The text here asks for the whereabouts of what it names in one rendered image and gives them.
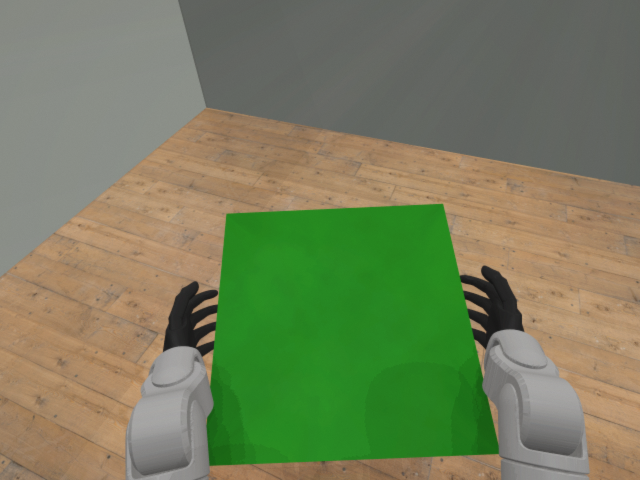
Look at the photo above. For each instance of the left robot forearm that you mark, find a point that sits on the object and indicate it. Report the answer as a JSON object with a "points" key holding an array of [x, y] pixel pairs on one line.
{"points": [[166, 436]]}

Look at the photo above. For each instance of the carton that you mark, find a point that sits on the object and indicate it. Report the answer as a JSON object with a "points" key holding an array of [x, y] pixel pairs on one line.
{"points": [[343, 334]]}

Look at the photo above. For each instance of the right robot hand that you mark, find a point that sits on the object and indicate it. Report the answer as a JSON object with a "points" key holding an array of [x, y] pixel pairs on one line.
{"points": [[501, 306]]}

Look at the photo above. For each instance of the left robot hand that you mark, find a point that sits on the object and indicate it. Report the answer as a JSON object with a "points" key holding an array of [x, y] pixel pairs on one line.
{"points": [[180, 330]]}

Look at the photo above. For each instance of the right robot forearm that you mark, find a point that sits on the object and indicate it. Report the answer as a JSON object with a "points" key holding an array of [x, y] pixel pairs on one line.
{"points": [[541, 427]]}

